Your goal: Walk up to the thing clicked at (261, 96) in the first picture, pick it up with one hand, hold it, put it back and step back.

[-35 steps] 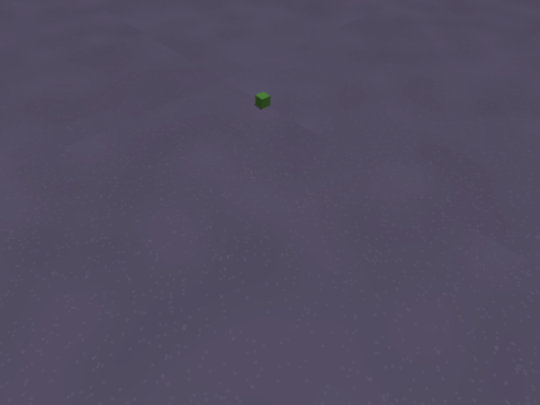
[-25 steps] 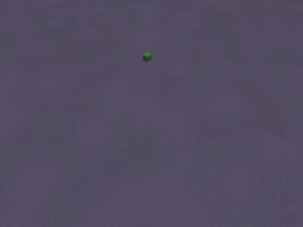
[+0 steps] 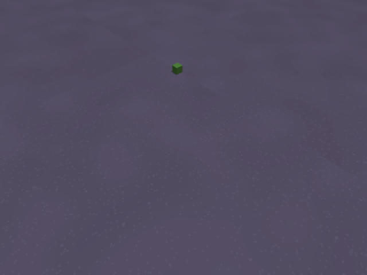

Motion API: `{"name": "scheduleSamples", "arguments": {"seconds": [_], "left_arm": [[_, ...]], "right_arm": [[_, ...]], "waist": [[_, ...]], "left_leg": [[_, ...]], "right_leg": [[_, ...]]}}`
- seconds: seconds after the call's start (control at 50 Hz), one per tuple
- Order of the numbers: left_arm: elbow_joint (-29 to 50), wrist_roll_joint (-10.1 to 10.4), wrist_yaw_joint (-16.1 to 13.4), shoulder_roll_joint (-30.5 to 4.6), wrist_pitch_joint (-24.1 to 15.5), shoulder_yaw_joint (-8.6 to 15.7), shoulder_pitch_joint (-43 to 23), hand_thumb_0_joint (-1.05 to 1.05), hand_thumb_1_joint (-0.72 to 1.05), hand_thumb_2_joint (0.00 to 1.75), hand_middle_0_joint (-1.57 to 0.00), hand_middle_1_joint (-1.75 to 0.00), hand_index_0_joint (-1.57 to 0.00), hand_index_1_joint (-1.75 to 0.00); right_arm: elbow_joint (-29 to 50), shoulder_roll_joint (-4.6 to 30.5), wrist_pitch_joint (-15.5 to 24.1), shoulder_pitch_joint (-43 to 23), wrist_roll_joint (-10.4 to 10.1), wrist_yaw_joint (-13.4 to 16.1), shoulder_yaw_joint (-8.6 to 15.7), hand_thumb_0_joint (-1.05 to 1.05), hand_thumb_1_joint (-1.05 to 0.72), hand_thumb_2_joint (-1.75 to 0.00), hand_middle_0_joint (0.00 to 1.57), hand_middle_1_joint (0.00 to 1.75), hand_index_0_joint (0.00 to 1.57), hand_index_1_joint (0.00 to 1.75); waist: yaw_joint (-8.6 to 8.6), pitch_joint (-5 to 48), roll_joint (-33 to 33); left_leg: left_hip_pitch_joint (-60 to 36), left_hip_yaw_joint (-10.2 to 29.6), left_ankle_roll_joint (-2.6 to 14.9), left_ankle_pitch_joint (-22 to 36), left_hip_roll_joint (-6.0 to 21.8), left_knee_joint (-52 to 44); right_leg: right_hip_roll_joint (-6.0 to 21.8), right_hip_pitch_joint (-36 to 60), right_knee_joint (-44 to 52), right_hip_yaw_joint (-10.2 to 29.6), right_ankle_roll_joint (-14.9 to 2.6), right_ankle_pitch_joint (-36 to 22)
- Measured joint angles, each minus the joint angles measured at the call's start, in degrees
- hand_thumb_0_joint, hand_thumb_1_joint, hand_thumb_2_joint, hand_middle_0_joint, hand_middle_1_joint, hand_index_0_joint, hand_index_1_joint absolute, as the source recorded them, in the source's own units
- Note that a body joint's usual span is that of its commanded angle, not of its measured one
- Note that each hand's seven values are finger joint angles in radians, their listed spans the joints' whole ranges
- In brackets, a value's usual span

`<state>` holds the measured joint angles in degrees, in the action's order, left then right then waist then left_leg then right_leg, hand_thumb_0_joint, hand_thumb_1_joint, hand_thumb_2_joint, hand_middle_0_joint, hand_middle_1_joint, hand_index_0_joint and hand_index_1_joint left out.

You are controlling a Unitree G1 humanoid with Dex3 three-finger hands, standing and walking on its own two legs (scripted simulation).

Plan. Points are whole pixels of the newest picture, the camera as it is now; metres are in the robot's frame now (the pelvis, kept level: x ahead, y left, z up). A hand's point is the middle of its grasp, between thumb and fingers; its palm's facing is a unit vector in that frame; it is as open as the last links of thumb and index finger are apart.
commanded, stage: stand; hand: left
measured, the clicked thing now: (177, 68) +2.04 +0.02 -0.75
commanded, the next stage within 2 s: walk up in 0.42 s
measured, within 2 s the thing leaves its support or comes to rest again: neither
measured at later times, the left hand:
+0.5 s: hand out of the picture +0.07 +0.26 -0.15, palm faces -0.08 -0.94 -0.34, open 7.3 cm
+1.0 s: hand (99, 215) +0.30 +0.24 -0.13, palm faces -0.34 -0.79 -0.51, open 7.3 cm
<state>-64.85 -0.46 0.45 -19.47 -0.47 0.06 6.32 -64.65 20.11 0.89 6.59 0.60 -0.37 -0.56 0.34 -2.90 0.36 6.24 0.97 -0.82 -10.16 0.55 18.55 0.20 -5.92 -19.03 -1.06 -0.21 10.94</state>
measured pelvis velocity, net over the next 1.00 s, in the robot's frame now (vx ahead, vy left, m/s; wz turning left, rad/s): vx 0.19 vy -0.04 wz -0.46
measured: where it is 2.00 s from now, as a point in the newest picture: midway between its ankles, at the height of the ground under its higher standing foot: (188, 172)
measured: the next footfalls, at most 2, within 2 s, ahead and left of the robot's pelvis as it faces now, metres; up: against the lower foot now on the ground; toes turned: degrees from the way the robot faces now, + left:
right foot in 0.76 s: +0.11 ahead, -0.18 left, +0.00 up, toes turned -28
left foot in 1.20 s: +0.60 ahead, +0.02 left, +0.00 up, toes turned -31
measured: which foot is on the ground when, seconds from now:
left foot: down 0.00-0.76, up 0.78-1.00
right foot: down 0.00-0.52, up 0.54-0.74, down 0.76-1.00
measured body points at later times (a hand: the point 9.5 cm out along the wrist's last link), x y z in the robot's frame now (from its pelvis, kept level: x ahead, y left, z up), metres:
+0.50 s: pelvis +0.00 +0.01 +0.00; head +0.01 -0.01 +0.45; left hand +0.07 +0.31 -0.13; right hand +0.09 -0.31 -0.13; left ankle +0.00 +0.13 -0.74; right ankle -0.01 -0.12 -0.75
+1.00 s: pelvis +0.19 -0.04 -0.02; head +0.16 -0.09 +0.43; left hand +0.32 +0.28 -0.09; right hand +0.21 -0.39 -0.13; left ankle +0.37 +0.06 -0.69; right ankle +0.07 -0.16 -0.75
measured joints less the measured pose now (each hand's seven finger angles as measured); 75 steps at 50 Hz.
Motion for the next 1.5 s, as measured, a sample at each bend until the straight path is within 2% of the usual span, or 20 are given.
{"name": "scheduleSamples", "arguments": {"seconds": [0.42, 0.48, 0.52, 0.58, 0.66, 0.72, 0.76, 0.8, 0.84, 0.88, 0.96, 1.08, 1.16, 1.2, 1.22, 1.24, 1.28, 1.32, 1.4, 1.5], "left_arm": [[0.13, -0.04, 0.03, -0.29, 0.17, 0.24, 0.24, 0.00, 0.91, 0.89, -0.20, -0.30, -0.21, -0.30], [2.73, -0.20, 1.83, -0.71, -0.37, 1.22, 4.02, 0.00, 0.91, 0.89, -0.20, -0.30, -0.21, -0.30], [2.86, -0.39, 2.45, -1.07, -0.06, 1.70, 6.41, 0.00, 0.91, 0.89, -0.20, -0.30, -0.21, -0.30], [2.07, -0.45, 2.42, -1.61, 1.35, 2.07, 7.37, 0.01, 0.91, 0.89, -0.20, -0.30, -0.21, -0.30], [3.58, 0.32, 3.52, -4.31, 1.01, 2.72, 7.18, 0.01, 0.91, 0.89, -0.20, -0.30, -0.21, -0.30], [5.64, 0.94, 4.11, -6.67, -0.31, 3.58, 7.65, 0.01, 0.91, 0.89, -0.20, -0.30, -0.21, -0.30], [7.00, 1.06, 3.92, -8.85, -1.61, 4.26, 8.83, 0.01, 0.91, 0.89, -0.20, -0.30, -0.21, -0.30], [8.16, 0.76, 2.53, -9.57, -3.06, 5.13, 9.05, 0.01, 0.91, 0.89, -0.20, -0.30, -0.21, -0.30], [9.52, 0.60, 0.91, -8.67, -3.55, 5.23, 9.86, 0.00, 0.91, 0.89, -0.20, -0.30, -0.21, -0.30], [9.81, 0.64, -0.16, -6.88, -3.71, 4.29, 11.80, 0.00, 0.91, 0.89, -0.20, -0.30, -0.21, -0.30], [9.08, 1.01, -0.84, -3.77, -3.87, 2.35, 15.83, 0.00, 0.91, 0.89, -0.20, -0.30, -0.21, -0.30], [9.07, 0.63, -0.88, -1.75, -5.19, 1.24, 19.91, 0.01, 0.90, 0.89, -0.21, -0.30, -0.22, -0.30], [10.46, -0.06, -1.46, -3.59, -5.30, 1.82, 19.67, 0.01, 0.90, 0.89, -0.21, -0.31, -0.22, -0.30], [10.81, -0.43, -2.02, -5.77, -4.52, 2.47, 18.34, 0.01, 0.90, 0.89, -0.21, -0.31, -0.22, -0.30], [10.68, -0.59, -2.48, -7.41, -3.78, 2.99, 16.14, 0.01, 0.90, 0.89, -0.21, -0.31, -0.22, -0.30], [10.87, -0.66, -3.09, -8.67, -3.20, 3.40, 13.97, 0.01, 0.90, 0.89, -0.21, -0.31, -0.22, -0.30], [11.99, 0.06, -4.35, -9.80, -2.83, 3.53, 10.36, 0.01, 0.90, 0.89, -0.21, -0.30, -0.21, -0.30], [13.15, 0.71, -4.44, -10.07, -3.11, 3.17, 8.12, 0.01, 0.91, 0.89, -0.20, -0.30, -0.21, -0.30], [14.61, 1.86, -3.02, -9.94, -3.15, 2.78, 7.59, 0.01, 0.91, 0.89, -0.20, -0.30, -0.21, -0.30], [13.75, 1.55, -2.28, -9.96, -1.45, 3.28, 8.30, 0.00, 0.91, 0.89, -0.20, -0.30, -0.21, -0.30]], "right_arm": [[0.30, 0.07, 0.08, 0.04, 0.07, 0.09, -0.06, 0.00, -0.91, -0.90, 0.21, 0.30, 0.21, 0.29], [3.76, 1.26, 0.14, 0.01, 1.58, -3.19, 2.40, 0.01, -0.90, -0.90, 0.21, 0.30, 0.21, 0.30], [6.98, 2.79, 0.89, -0.15, 1.83, -4.49, 3.79, 0.01, -0.90, -0.90, 0.21, 0.30, 0.21, 0.30], [10.70, 4.95, 1.92, -0.19, 1.74, -5.07, 5.83, 0.00, -0.90, -0.90, 0.21, 0.30, 0.21, 0.30], [11.10, 6.63, 1.45, 2.31, 2.11, -5.36, 6.98, 0.00, -0.90, -0.90, 0.21, 0.30, 0.21, 0.30], [10.31, 8.13, 0.33, 3.68, 2.68, -6.30, 7.23, 0.01, -0.90, -0.90, 0.21, 0.30, 0.21, 0.29], [10.66, 8.65, -0.45, 4.09, 3.30, -6.79, 7.25, 0.01, -0.90, -0.90, 0.21, 0.30, 0.21, 0.30], [11.06, 9.53, -1.38, 3.78, 3.69, -6.88, 7.40, 0.01, -0.90, -0.90, 0.21, 0.30, 0.21, 0.29], [11.56, 9.82, -2.19, 3.11, 3.49, -7.34, 7.07, 0.01, -0.91, -0.90, 0.20, 0.30, 0.20, 0.29], [12.00, 9.63, -2.22, 1.56, 3.10, -8.12, 6.27, 0.01, -0.91, -0.90, 0.20, 0.30, 0.20, 0.29], [15.53, 8.24, -1.35, -1.04, 2.56, -9.17, 4.82, 0.01, -0.91, -0.90, 0.20, 0.30, 0.20, 0.29], [20.64, 8.57, -2.27, -2.80, 2.91, -10.97, 4.98, 0.01, -0.91, -0.90, 0.20, 0.30, 0.21, 0.29], [22.19, 9.96, -2.65, -2.79, 2.74, -10.88, 6.27, 0.01, -0.90, -0.90, 0.21, 0.30, 0.21, 0.29], [22.78, 9.93, -2.20, -1.96, 2.62, -10.35, 7.44, 0.01, -0.91, -0.90, 0.20, 0.30, 0.21, 0.29], [22.81, 8.73, -1.76, -1.68, 2.64, -9.60, 8.06, 0.01, -0.91, -0.90, 0.20, 0.30, 0.21, 0.29], [23.23, 7.81, -1.24, -0.99, 2.68, -8.91, 8.04, 0.00, -0.91, -0.90, 0.20, 0.30, 0.21, 0.29], [22.73, 6.22, -0.73, 0.84, 1.73, -7.50, 7.52, 0.00, -0.91, -0.90, 0.20, 0.30, 0.21, 0.29], [21.14, 4.55, -1.76, 2.62, 1.28, -6.58, 7.16, 0.00, -0.91, -0.90, 0.20, 0.30, 0.21, 0.29], [20.31, 3.87, -2.21, 7.17, 1.84, -5.89, 7.02, 0.01, -0.91, -0.90, 0.20, 0.30, 0.21, 0.29], [20.78, 5.06, -1.41, 12.49, 2.43, -5.43, 7.74, 0.01, -0.90, -0.90, 0.21, 0.30, 0.21, 0.29]], "waist": [[0.18, 0.17, 0.03], [0.76, 1.33, 0.20], [0.05, 2.13, 0.74], [-1.43, 2.15, 2.79], [-2.21, 2.77, 3.78], [-1.71, 3.72, 4.66], [-1.48, 4.74, 4.63], [-0.89, 4.80, 7.05], [0.08, 4.31, 8.78], [0.92, 3.80, 9.90], [1.70, 2.02, 9.44], [2.11, 1.35, 7.70], [1.44, 0.83, 7.08], [0.40, 0.39, 5.52], [-0.55, -1.30, 2.69], [-1.28, -3.06, 0.77], [-2.33, -4.85, 0.08], [-3.55, -4.87, -0.39], [-6.22, -2.51, -0.29], [-8.46, 0.38, 0.32]], "left_leg": [[-0.51, -0.20, 0.07, 0.18, -0.10, -0.58], [3.05, -3.03, 2.60, -12.12, -0.12, 7.01], [4.48, -4.31, 4.14, -15.00, -0.69, 9.34], [3.70, -8.12, 2.58, -5.27, 0.85, 6.58], [-0.68, -11.36, 1.57, -7.67, 1.56, 4.28], [-3.80, -13.79, 0.89, -11.47, 2.71, 6.08], [-3.73, -15.17, 1.46, -16.86, 3.95, 12.25], [1.78, -9.89, 2.03, -22.97, 5.37, 27.12], [8.87, -3.45, 1.04, -22.43, 3.00, 39.84], [15.19, -0.71, 0.50, -19.44, 1.72, 45.31], [25.44, 1.28, 0.35, -10.53, 3.37, 42.42], [34.49, 4.02, -0.86, 3.38, 6.90, 33.13], [31.58, 3.17, -0.71, 5.59, 7.45, 23.64], [28.10, 1.67, -0.74, 2.87, 5.87, 22.08], [27.91, -0.05, -0.51, 0.42, 3.81, 24.76], [27.55, -1.46, -0.04, -1.77, 2.68, 27.23], [25.99, -2.74, 0.83, -4.21, 2.94, 28.31], [22.07, -4.38, 1.39, -3.91, 2.80, 23.70], [13.20, -8.74, 3.54, -2.81, 1.04, 12.95], [4.42, -13.62, 6.47, -6.76, -2.68, 8.25]], "right_leg": [[0.11, 0.27, 0.20, 0.19, 0.06, -0.04], [-0.33, -3.86, -5.04, 3.57, -0.39, 4.07], [-0.40, -6.91, -8.66, 5.76, 0.33, 5.61], [1.17, -14.79, -21.97, 1.18, 0.15, 11.23], [5.00, -19.85, -29.81, -2.65, -0.55, 12.42], [7.76, -18.72, -26.25, -4.42, -0.76, 9.14], [8.83, -16.09, -21.29, -5.45, -0.95, 6.99], [6.65, -16.46, -25.18, -6.20, 0.41, 10.03], [4.80, -15.27, -26.64, -6.34, 0.49, 12.28], [3.17, -11.95, -23.45, -5.31, 0.21, 12.15], [2.63, -3.65, -14.56, -1.41, 1.75, 10.37], [4.80, 4.09, -5.63, 4.95, 3.40, 11.07], [6.73, 6.53, -4.54, 7.55, 5.09, 14.56], [8.85, 5.36, -10.22, 8.20, 5.14, 18.09], [11.18, 2.95, -17.77, 8.76, 3.77, 18.41], [11.47, -0.69, -27.74, 10.38, 2.06, 18.96], [6.82, -9.83, -45.97, 11.21, -1.57, 19.10], [4.11, -17.89, -54.62, 7.90, -3.17, 14.40], [3.34, -26.84, -49.98, 1.02, -2.17, 5.74], [3.75, -28.72, -37.29, -3.06, -0.53, 3.60]]}}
